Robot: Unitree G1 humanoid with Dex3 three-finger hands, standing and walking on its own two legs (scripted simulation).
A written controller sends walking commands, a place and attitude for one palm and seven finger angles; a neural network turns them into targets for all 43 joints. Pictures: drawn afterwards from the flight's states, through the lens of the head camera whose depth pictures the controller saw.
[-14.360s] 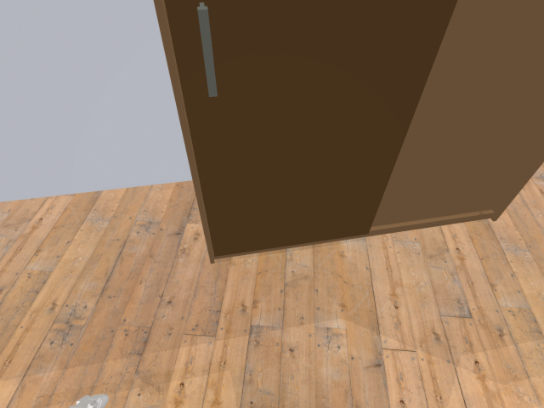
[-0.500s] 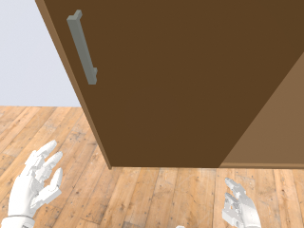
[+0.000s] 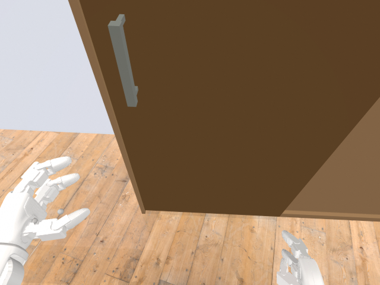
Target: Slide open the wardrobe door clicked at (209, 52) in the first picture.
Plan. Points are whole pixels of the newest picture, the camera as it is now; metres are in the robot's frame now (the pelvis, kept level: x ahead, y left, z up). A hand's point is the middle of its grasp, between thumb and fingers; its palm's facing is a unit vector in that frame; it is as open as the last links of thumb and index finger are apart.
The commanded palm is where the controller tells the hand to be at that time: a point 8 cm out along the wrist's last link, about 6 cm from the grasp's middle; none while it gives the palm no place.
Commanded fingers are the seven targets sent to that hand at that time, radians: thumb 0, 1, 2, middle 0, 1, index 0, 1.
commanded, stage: raise the hand with hooked fingers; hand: left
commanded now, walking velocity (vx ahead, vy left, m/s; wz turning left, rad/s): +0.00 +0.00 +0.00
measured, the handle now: (127, 64) +0.52 +0.18 +0.19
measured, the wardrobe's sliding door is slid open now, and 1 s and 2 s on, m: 0.00 0.00 0.00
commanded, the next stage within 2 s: move the hooked fingers beside the handle in 1.30 s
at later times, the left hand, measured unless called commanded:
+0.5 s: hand (28, 172) +0.25 +0.28 +0.16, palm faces +0.09 -0.99 -0.08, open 13.6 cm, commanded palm +0.22 +0.32 +0.17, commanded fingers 0.00 -0.50 0.30 -0.30 -1.20 -0.30 -1.20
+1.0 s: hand (28, 139) +0.28 +0.27 +0.21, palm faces +0.07 -1.00 -0.07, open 14.0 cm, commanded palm +0.24 +0.31 +0.21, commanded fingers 0.00 -0.50 0.30 -0.30 -1.20 -0.30 -1.20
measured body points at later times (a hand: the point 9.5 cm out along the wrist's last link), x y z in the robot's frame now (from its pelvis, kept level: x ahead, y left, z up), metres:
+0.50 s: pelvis +0.01 +0.01 +0.02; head +0.00 +0.00 +0.47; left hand +0.24 +0.33 +0.17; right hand +0.20 -0.21 -0.03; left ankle -0.01 +0.08 -0.70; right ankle +0.03 -0.10 -0.70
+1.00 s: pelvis +0.01 -0.01 +0.03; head -0.01 -0.03 +0.48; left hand +0.27 +0.32 +0.21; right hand +0.20 -0.23 -0.04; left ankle -0.01 +0.08 -0.70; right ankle +0.03 -0.10 -0.70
